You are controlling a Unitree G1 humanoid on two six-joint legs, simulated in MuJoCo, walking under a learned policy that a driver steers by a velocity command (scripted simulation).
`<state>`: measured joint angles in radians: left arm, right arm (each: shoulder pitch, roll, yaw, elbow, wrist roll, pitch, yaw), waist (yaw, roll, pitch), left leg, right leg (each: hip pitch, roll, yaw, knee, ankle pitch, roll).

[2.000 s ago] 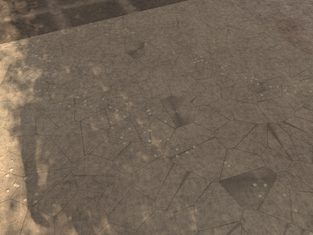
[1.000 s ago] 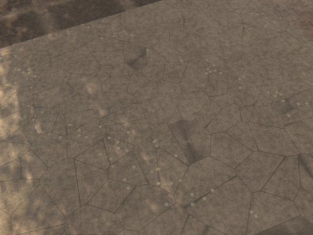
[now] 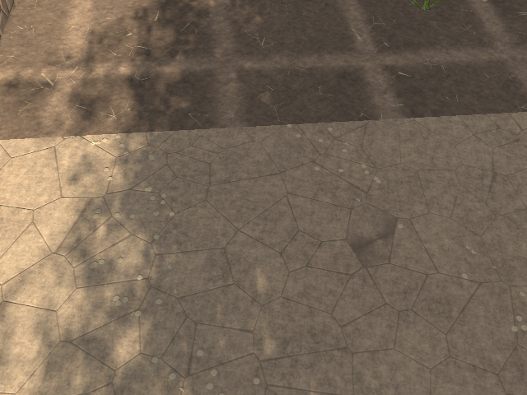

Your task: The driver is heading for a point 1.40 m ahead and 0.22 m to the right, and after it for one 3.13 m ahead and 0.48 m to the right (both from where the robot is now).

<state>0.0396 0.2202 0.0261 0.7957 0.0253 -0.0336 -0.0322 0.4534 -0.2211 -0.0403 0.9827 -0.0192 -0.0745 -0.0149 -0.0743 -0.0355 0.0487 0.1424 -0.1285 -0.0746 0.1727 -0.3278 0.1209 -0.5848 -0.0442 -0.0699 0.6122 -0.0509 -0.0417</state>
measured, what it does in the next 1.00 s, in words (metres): walks ahead: right foot, then left foot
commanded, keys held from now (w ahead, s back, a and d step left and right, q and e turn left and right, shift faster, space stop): w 0.52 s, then w+e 0.48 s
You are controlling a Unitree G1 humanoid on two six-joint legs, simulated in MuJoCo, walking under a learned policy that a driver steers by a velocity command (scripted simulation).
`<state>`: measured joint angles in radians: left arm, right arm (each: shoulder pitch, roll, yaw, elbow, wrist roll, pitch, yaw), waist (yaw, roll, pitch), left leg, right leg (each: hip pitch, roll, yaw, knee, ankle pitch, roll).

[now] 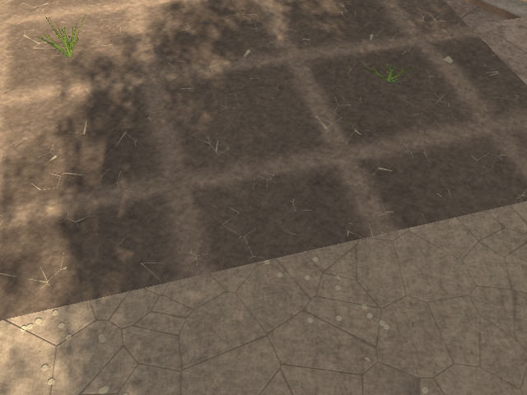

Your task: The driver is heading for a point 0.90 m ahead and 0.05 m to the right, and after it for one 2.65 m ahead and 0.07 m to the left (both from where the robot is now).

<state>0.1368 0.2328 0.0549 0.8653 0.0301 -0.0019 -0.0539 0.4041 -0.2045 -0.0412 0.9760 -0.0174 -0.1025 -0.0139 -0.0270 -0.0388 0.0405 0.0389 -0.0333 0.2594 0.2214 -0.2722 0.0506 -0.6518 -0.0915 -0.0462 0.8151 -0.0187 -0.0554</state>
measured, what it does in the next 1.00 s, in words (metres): walks ahead: right foot, then left foot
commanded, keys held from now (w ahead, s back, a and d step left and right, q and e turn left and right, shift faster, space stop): w+e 0.16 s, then w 0.20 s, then w+q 0.52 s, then w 0.12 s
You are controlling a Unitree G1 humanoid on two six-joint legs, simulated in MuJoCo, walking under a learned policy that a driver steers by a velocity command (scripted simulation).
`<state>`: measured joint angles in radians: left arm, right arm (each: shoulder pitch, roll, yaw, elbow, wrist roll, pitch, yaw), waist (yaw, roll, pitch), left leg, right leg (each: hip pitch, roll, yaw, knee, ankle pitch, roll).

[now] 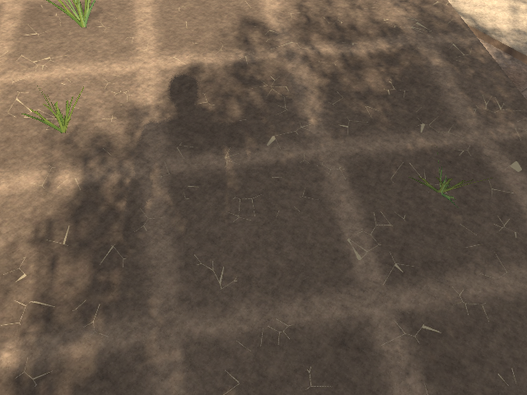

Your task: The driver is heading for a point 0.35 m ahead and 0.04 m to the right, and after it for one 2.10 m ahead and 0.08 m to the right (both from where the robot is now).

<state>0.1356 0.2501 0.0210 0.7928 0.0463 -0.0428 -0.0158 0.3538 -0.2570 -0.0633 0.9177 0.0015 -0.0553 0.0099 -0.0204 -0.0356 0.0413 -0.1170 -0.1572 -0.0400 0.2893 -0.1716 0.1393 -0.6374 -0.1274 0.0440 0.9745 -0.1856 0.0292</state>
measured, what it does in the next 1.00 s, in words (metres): walks ahead: right foot, then left foot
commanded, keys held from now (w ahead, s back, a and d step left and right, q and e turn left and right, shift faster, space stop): w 0.20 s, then no key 0.80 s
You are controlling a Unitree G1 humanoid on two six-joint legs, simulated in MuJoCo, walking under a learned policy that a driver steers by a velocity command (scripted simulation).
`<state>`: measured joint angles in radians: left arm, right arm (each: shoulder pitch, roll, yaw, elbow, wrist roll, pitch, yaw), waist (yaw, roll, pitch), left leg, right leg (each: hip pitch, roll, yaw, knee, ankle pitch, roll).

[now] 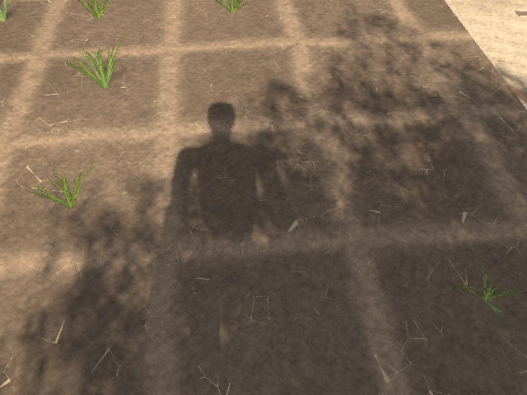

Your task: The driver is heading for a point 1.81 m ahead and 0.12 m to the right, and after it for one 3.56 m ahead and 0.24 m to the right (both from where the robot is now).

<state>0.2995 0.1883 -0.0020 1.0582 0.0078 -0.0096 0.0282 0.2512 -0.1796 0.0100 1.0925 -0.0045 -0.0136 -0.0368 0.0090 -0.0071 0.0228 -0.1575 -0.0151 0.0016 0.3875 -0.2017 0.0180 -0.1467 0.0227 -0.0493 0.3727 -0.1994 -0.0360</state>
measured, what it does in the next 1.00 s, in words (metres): stands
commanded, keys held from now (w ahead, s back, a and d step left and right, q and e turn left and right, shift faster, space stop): no key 1.00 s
